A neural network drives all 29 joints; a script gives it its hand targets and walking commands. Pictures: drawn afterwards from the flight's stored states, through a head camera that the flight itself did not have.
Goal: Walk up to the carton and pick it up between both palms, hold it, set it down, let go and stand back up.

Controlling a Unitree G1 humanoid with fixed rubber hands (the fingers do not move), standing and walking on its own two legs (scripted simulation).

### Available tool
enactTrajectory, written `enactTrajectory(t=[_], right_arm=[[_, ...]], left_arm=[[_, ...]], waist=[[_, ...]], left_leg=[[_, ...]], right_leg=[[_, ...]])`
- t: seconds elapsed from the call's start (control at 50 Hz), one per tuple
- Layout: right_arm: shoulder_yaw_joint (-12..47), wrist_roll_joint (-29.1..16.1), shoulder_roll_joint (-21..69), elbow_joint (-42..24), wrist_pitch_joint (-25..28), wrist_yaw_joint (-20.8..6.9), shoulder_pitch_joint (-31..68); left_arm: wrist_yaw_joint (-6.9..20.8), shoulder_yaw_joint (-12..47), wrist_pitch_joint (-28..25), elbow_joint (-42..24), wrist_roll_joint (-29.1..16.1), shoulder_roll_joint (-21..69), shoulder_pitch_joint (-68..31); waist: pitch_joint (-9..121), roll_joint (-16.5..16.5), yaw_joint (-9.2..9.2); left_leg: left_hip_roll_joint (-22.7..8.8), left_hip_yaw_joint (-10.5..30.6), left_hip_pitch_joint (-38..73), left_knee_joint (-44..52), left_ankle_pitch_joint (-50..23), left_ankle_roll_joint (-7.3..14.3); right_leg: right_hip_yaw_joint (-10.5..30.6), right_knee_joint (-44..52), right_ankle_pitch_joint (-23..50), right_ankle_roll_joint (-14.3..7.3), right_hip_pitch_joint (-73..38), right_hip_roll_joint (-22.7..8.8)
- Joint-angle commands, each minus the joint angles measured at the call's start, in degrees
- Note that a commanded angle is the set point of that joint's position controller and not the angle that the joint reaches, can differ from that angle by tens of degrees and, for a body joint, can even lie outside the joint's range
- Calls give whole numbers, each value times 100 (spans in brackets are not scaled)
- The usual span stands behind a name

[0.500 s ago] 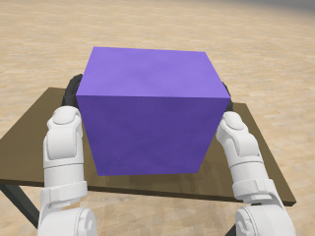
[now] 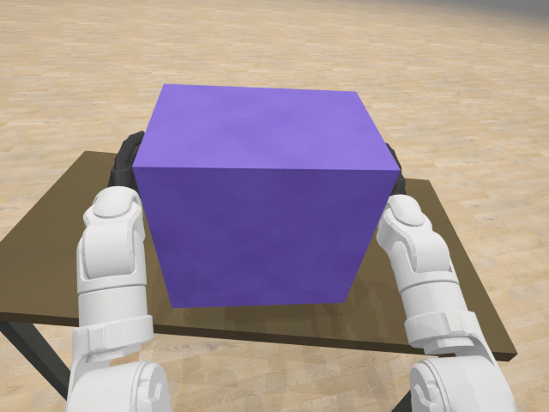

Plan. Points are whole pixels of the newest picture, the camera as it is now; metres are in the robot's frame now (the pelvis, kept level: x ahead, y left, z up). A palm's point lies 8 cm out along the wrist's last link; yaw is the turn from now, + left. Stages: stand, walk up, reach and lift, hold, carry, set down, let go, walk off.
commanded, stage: hold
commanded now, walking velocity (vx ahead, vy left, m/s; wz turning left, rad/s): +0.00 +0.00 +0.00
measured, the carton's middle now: (261, 202) +0.38 +0.01 +0.16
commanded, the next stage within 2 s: none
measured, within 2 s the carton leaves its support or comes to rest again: neither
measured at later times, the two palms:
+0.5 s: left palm (130, 190) +0.36 +0.18 +0.20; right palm (391, 200) +0.35 -0.18 +0.18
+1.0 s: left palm (125, 194) +0.36 +0.19 +0.19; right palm (387, 200) +0.35 -0.17 +0.18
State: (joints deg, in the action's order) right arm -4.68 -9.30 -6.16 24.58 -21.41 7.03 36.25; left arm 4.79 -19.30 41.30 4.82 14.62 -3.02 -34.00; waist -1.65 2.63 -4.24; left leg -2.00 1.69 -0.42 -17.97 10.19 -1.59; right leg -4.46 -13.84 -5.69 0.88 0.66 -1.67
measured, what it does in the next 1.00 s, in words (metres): stands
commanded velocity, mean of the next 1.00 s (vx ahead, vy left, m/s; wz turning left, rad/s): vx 0.00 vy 0.00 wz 0.00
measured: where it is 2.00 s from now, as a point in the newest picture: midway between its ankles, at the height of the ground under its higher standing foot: outside the picture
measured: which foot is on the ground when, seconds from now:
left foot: down 0.00-1.00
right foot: down 0.00-1.00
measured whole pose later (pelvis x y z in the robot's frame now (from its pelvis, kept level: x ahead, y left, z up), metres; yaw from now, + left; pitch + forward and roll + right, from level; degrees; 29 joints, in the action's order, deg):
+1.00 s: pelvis +0.00 +0.00 +0.00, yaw +0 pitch -8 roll -1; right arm -4.1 -10.4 -6.0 22.8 -21.7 7.4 34.4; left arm 4.9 -18.6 42.4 2.1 14.7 -2.8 -31.9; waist -2.4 2.4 -4.9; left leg -1.7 1.8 0.5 -18.5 10.8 -1.5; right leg -4.5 -13.8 -6.0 1.1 -0.6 -1.9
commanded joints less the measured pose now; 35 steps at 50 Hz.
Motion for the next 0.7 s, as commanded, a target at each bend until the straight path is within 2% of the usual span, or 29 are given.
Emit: enactTrajectory(t=[0.0,0.02,0.04,0.06,0.08,0.1,0.14,0.16,0.2,0.22,0.26,0.28,0.32,0.34,0.4,0.44,0.46,0.48,0.54,0.56,0.58,0.6,0.62,0.64,0.66,0.68], right_arm=[[2108,-522,2832,-1586,356,-714,4066],[2035,-513,2804,-1596,335,-710,4078],[2095,-548,2826,-1662,333,-707,3997],[2148,-688,2814,-1875,377,-701,3955],[2200,-721,2666,-2003,389,-701,3957],[2222,-749,2652,-2160,402,-701,4147],[2264,-660,2664,-2092,368,-671,3958],[2110,-578,2600,-1795,305,-674,3830],[1844,-367,2501,-1463,277,-728,3778],[1937,-410,2624,-1484,301,-774,3765],[2141,-572,2778,-2073,402,-767,4346],[2253,-659,2786,-2228,423,-766,4490],[2269,-676,2672,-1965,348,-716,4123],[2393,-766,2685,-2112,372,-724,4190],[2118,-620,2661,-1763,311,-747,3966],[1976,-513,2587,-1566,292,-799,4038],[1906,-469,2581,-1400,284,-826,4085],[2042,-479,2712,-1650,339,-835,4051],[2091,-455,2907,-1774,405,-774,4428],[2113,-442,2893,-1843,422,-789,4451],[1874,-365,2756,-1518,377,-792,4382],[1910,-356,2774,-1707,415,-799,4500],[1987,-382,2854,-1588,421,-809,4364],[2135,-545,2965,-1798,469,-797,4458],[2062,-532,2909,-1667,451,-765,4333],[2240,-590,2981,-1897,483,-745,4419]], left_arm=[[828,2505,-275,-702,-832,2565,-3437],[834,2579,-268,-783,-859,2578,-3564],[814,2683,-248,-915,-886,2683,-3433],[802,2857,-279,-1303,-1029,2830,-3509],[770,2941,-318,-1400,-1021,2701,-3580],[743,2878,-328,-1225,-1052,2711,-3525],[763,2737,-326,-1067,-1015,2631,-3208],[782,2672,-289,-907,-887,2546,-3239],[832,2479,-211,-659,-787,2561,-3242],[828,2575,-186,-886,-811,2671,-3231],[829,2673,-231,-927,-1009,2781,-3555],[781,2695,-279,-995,-1038,2781,-3556],[739,2652,-259,-939,-897,2723,-3252],[745,2665,-260,-1095,-894,2651,-3327],[743,2616,-256,-933,-912,2635,-3368],[781,2492,-218,-757,-843,2638,-3489],[807,2432,-213,-552,-820,2547,-3528],[802,2588,-229,-1008,-881,2713,-3531],[777,2491,-308,-682,-937,2615,-3719],[749,2511,-301,-613,-920,2639,-3633],[764,2432,-282,-264,-896,2630,-3632],[777,2413,-291,-369,-888,2733,-3680],[777,2458,-290,-503,-896,2702,-3616],[760,2640,-348,-831,-1025,2758,-3762],[768,2569,-346,-603,-922,2689,-3628],[764,2653,-372,-831,-953,2679,-3616]], waist=[[2121,-432,-5],[2226,-403,-103],[2249,-473,-130],[2549,-671,-169],[2655,-682,-217],[2655,-708,-150],[2414,-343,-127],[2048,-431,-183],[1507,-409,-181],[1675,-435,-150],[2335,-404,-77],[2510,-266,-1],[2259,-352,-20],[2557,-434,62],[2110,-437,-66],[1926,-378,3],[1734,-355,-34],[2070,-387,-29],[2456,-173,31],[2451,-240,21],[2077,-314,-40],[2064,-279,-15],[2244,-247,10],[2676,-310,33],[2429,-343,-28],[2826,-297,23]], left_leg=[[537,-431,-376,225,-1192,-14],[555,-440,-351,233,-1252,-31],[516,-436,-242,167,-1533,-67],[504,-413,2,10,-2180,-189],[518,-362,118,-75,-2247,-234],[522,-369,90,-62,-2261,-268],[527,-347,84,-12,-1954,-142],[514,-396,-34,125,-1605,-162],[467,-408,-368,359,-1023,-107],[434,-374,-344,359,-1119,-101],[516,-427,-313,235,-1389,-46],[514,-379,-269,178,-1671,-27],[482,-373,-17,74,-2004,-96],[511,-425,93,17,-1968,-120],[486,-416,-217,196,-1536,-115],[433,-416,-368,338,-1059,-69],[458,-442,-488,417,-797,0],[429,-417,-378,359,-1140,-5],[566,-479,-448,283,-1016,68],[520,-437,-453,303,-1003,61],[492,-444,-558,380,-727,65],[512,-497,-534,373,-756,50],[509,-464,-402,331,-790,66],[526,-465,-339,224,-1108,51],[524,-478,-330,173,-1341,22],[550,-467,-248,106,-1561,10]], right_leg=[[4,-49,566,-9,-1258,366],[-2,-78,633,0,-1260,386],[12,-138,882,-35,-1287,404],[-38,-186,1246,-82,-1273,484],[-74,-182,1208,-60,-1254,487],[-63,-129,1150,-77,-1183,450],[-95,-103,1064,-9,-1198,480],[-77,-32,801,-41,-1086,441],[-127,28,296,-82,-931,402],[-131,-43,320,-119,-1029,437],[-53,-150,663,-60,-1317,433],[-47,-185,895,-51,-1375,454],[-85,-149,1045,-30,-1254,492],[-60,-160,983,-35,-1237,479],[-34,-69,676,-96,-1074,471],[-49,-28,218,-114,-1027,440],[-39,17,62,-112,-974,368],[-66,-96,437,-83,-1178,450],[-5,-123,495,27,-1362,374],[-8,-106,497,18,-1364,395],[-5,-59,180,-16,-1129,383],[-1,-67,231,-19,-1126,372],[12,-55,205,-17,-1177,395],[-2,-135,468,-41,-1295,406],[-10,-106,699,-39,-1189,372],[33,-150,1000,28,-1451,375]])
